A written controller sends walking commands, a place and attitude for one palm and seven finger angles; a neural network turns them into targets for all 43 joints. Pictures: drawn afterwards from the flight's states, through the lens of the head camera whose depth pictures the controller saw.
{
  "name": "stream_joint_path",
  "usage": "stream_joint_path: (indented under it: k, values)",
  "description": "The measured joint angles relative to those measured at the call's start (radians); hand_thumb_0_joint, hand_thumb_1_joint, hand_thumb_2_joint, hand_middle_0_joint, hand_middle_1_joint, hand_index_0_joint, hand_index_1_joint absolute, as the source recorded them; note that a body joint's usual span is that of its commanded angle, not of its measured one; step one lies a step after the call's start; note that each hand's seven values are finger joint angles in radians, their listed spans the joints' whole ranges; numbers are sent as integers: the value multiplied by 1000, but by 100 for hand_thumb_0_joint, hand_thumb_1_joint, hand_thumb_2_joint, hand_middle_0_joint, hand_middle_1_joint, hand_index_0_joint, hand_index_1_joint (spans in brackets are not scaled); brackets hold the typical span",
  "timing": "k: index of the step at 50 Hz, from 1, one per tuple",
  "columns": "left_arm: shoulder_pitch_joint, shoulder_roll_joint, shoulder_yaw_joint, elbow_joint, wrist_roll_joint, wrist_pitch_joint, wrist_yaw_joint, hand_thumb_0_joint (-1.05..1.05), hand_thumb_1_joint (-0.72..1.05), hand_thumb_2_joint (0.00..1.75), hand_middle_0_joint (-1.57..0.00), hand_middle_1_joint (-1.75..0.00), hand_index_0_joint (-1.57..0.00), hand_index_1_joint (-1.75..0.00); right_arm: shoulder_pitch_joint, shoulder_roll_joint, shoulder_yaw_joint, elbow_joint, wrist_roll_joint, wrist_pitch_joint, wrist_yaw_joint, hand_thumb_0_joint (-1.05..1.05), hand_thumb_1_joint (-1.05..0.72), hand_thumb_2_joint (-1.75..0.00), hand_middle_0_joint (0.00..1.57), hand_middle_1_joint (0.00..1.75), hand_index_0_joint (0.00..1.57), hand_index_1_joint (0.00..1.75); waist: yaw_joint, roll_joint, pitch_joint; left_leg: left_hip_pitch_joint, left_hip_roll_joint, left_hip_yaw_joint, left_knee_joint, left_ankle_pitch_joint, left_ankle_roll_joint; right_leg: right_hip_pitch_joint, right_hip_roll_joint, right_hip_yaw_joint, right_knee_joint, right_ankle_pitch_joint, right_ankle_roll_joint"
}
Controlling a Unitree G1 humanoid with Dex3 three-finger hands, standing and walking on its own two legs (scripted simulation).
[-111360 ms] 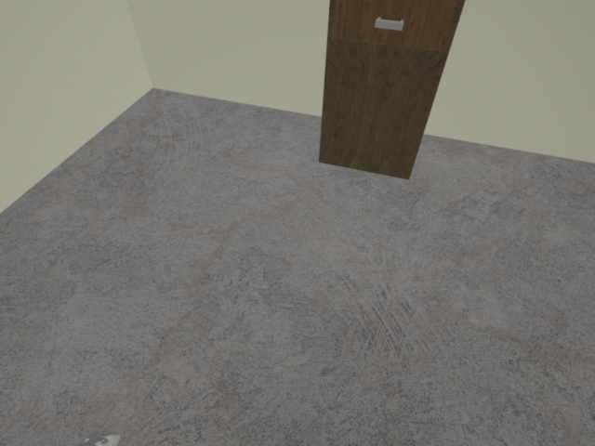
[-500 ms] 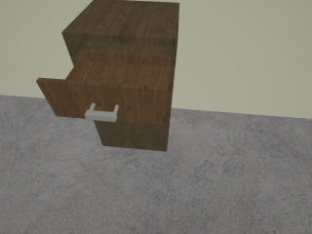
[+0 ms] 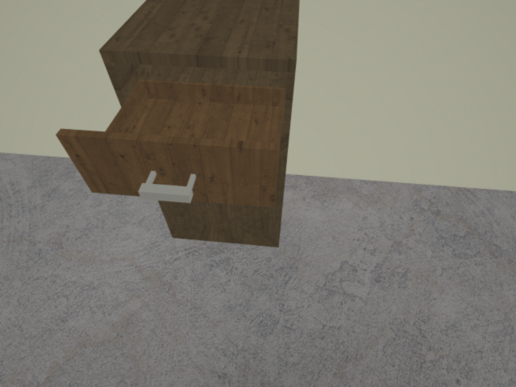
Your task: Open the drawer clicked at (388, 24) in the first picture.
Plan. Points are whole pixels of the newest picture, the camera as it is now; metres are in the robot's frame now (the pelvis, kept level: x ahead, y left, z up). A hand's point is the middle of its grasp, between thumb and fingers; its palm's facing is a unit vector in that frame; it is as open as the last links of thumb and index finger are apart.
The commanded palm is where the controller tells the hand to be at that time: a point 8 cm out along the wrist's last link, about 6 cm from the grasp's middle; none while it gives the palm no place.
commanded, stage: look to check the result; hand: left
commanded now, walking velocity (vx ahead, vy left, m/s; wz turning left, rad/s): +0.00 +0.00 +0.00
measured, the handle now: (169, 185) +0.49 +0.22 -0.02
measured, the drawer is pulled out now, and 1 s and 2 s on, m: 0.29 0.29 0.29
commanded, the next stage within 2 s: stand and wait in 0.16 s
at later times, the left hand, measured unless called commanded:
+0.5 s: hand out of the picture +0.01 +0.16 -0.17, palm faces +0.05 -0.98 -0.20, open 7.4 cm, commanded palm none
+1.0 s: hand out of the picture +0.02 +0.15 -0.17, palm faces +0.05 -0.98 -0.20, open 7.4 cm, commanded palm none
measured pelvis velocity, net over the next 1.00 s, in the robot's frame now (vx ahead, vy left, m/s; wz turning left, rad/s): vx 0.02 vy -0.02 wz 0.01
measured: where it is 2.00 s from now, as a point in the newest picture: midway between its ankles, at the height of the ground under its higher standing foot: outside the picture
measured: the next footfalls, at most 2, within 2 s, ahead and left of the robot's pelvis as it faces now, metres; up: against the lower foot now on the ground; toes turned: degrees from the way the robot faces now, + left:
none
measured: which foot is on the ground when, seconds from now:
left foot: down 0.00-1.00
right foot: down 0.00-1.00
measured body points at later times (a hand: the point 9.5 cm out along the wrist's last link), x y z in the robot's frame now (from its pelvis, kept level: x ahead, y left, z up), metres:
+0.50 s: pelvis +0.01 -0.01 +0.00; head +0.03 -0.02 +0.45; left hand +0.01 +0.21 -0.16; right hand -0.01 -0.21 -0.17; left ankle -0.01 +0.12 -0.74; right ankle +0.04 -0.09 -0.74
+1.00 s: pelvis +0.02 -0.02 +0.00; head +0.04 -0.03 +0.45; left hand +0.02 +0.21 -0.16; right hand +0.00 -0.22 -0.17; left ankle -0.01 +0.12 -0.74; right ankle +0.04 -0.09 -0.74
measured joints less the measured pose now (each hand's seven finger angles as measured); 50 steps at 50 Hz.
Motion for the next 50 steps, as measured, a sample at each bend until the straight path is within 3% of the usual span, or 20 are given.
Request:
stream_joint_path:
  k: [50]
  values:
    - [-18, 10, 2, -1, -2, -9, 1, 0, 91, 90, -20, -30, -20, -30, -26, -21, -3, 9, 1, 0, -4, 0, -91, -90, 20, 30, 20, 30, 0, 11, -1, 44, 27, -14, -32, -18, -27, 42, 28, -14, -25, -27, -23]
